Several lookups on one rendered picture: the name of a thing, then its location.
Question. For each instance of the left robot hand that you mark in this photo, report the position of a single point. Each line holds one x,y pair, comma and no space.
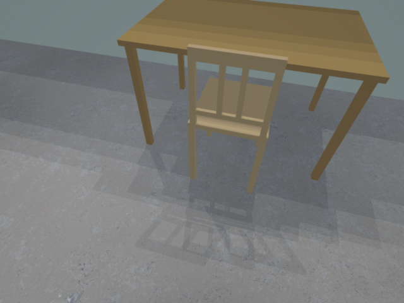
68,296

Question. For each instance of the chair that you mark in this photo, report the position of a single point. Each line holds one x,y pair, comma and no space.
234,108

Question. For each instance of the table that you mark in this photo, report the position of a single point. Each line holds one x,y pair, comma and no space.
326,41

